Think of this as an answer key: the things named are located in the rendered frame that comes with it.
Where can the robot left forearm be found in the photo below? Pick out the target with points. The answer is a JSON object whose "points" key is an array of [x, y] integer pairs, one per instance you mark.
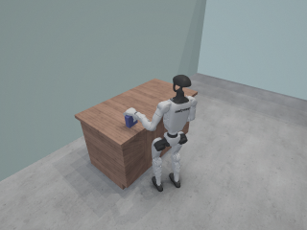
{"points": [[143, 119]]}

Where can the robot right upper arm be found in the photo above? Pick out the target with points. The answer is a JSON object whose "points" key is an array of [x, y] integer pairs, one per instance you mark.
{"points": [[192, 113]]}

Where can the robot left hand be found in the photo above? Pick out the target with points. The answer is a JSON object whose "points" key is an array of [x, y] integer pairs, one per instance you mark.
{"points": [[130, 112]]}

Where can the sponge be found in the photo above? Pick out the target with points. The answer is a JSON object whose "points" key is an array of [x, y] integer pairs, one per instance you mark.
{"points": [[129, 121]]}

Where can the left robot thigh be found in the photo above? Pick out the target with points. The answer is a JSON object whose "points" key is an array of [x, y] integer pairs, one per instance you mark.
{"points": [[158, 145]]}

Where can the robot thigh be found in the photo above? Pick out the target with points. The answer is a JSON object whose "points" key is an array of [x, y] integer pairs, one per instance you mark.
{"points": [[176, 148], [158, 145]]}

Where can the robot left upper arm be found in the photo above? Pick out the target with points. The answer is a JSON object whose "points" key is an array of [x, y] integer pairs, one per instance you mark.
{"points": [[161, 109]]}

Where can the table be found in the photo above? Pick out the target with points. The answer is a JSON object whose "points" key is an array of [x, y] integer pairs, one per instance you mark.
{"points": [[123, 154]]}

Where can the right robot thigh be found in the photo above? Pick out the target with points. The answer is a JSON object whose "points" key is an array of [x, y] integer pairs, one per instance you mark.
{"points": [[176, 148]]}

